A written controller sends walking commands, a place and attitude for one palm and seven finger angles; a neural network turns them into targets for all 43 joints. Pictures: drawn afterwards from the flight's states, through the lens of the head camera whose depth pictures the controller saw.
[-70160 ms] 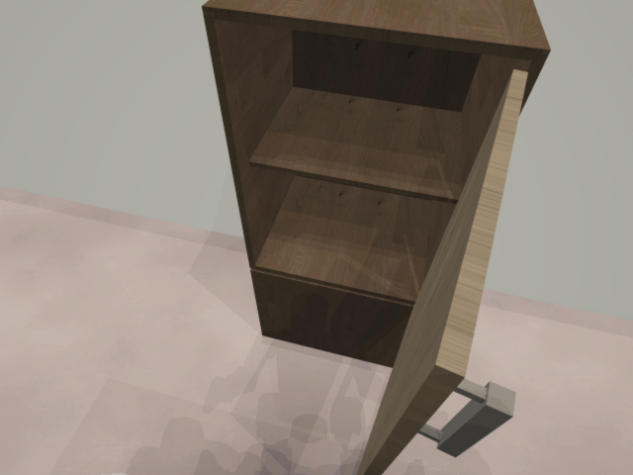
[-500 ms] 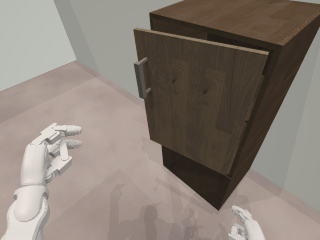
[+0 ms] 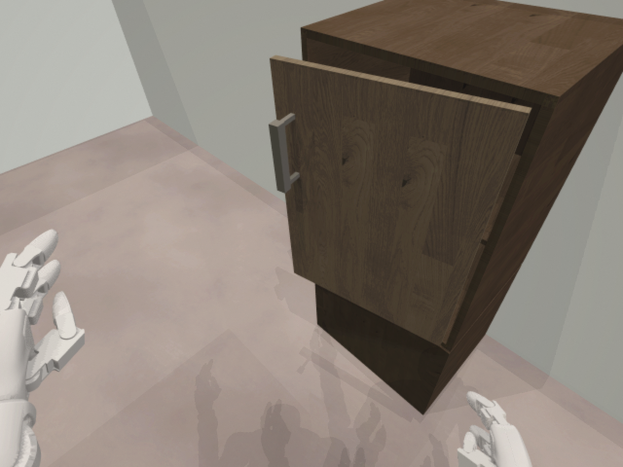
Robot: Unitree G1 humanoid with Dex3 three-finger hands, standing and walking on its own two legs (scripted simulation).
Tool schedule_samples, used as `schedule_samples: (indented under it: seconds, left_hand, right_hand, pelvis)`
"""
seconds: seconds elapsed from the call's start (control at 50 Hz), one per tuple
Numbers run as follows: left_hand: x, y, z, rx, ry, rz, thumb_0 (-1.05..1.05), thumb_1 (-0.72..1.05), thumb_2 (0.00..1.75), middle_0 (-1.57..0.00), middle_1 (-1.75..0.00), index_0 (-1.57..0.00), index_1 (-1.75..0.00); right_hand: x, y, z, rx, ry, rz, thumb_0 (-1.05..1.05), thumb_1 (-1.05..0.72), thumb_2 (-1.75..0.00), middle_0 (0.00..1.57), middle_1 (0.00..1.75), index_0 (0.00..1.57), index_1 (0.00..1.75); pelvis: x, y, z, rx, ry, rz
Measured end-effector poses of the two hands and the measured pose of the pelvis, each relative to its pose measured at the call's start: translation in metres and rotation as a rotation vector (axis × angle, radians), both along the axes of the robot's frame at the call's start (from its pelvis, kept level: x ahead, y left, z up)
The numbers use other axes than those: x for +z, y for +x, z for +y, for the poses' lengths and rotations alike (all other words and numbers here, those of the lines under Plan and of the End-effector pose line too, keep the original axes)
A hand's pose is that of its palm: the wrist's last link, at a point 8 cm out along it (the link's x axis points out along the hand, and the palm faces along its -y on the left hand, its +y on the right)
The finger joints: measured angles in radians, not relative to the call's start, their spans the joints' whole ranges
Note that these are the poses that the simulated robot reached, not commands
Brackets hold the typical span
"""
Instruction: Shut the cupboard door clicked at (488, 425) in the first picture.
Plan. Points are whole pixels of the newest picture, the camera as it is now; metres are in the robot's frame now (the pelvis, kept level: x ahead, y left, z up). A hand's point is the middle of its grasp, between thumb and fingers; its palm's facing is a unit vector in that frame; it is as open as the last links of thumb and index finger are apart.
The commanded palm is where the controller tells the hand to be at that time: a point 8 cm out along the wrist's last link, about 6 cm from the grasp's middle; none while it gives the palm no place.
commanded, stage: draw the hand back to the body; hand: left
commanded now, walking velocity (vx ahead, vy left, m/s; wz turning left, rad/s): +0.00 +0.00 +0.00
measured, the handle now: (286, 153) +0.66 +0.14 +0.07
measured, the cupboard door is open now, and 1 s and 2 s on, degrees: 12 12 12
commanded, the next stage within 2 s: step back with the hand held close in 0.06 s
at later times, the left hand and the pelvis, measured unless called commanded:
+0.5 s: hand (58, 341) +0.18 +0.28 +0.15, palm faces +0.37 -0.78 -0.50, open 7.4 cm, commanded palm +0.12 +0.32 +0.17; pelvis -0.02 +0.02 -0.01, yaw +0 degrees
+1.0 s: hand out of the picture +0.11 +0.30 +0.16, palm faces +0.48 -0.74 -0.46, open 7.4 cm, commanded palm +0.04 +0.32 +0.17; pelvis -0.09 +0.02 -0.02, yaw +2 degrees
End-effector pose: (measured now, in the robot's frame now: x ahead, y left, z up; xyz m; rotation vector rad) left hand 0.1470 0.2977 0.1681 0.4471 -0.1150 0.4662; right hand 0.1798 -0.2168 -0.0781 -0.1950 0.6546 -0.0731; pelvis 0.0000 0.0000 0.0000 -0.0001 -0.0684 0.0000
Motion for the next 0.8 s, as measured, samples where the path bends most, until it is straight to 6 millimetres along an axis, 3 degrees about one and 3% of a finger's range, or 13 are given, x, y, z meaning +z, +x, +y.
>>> schedule_samples:
  seconds: [0.22, 0.48, 0.68, 0.8]
  left_hand:
    - [0.009, 0.003, 0.001, -0.019, 0.036, -0.007, 0.02, 0.89, 0.9, -0.21, -0.3, -0.22, -0.3]
    - [0.004, -0.002, 0.018, -0.077, 0.117, 0.045, 0.02, 0.89, 0.9, -0.21, -0.3, -0.22, -0.3]
    - [0.011, -0.03, 0.026, -0.102, 0.163, -0.033, 0.02, 0.89, 0.9, -0.21, -0.3, -0.22, -0.3]
    - [0.003, -0.055, 0.029, -0.078, 0.151, -0.073, 0.02, 0.89, 0.9, -0.21, -0.3, -0.22, -0.3]
  right_hand:
    - [-0.005, -0.008, 0.006, -0.001, 0.023, 0.026, 0.02, -0.9, -0.89, 0.2, 0.3, 0.21, 0.3]
    - [-0.012, -0.037, -0.015, -0.121, -0.054, 0.131, 0.02, -0.9, -0.89, 0.2, 0.3, 0.21, 0.3]
    - [-0.003, -0.067, -0.002, -0.112, -0.066, 0.091, 0.02, -0.9, -0.89, 0.2, 0.3, 0.21, 0.3]
    - [-0.007, -0.091, 0.001, -0.091, -0.073, 0.092, 0.01, -0.9, -0.89, 0.2, 0.3, 0.21, 0.3]
  pelvis:
    - [0.0, 0.0, 0.002, -0.005, -0.004, 0.008]
    - [-0.006, -0.015, 0.019, -0.002, -0.009, 0.087]
    - [-0.011, -0.048, 0.024, -0.01, -0.008, 0.087]
    - [-0.016, -0.067, 0.023, 0.001, -0.026, 0.086]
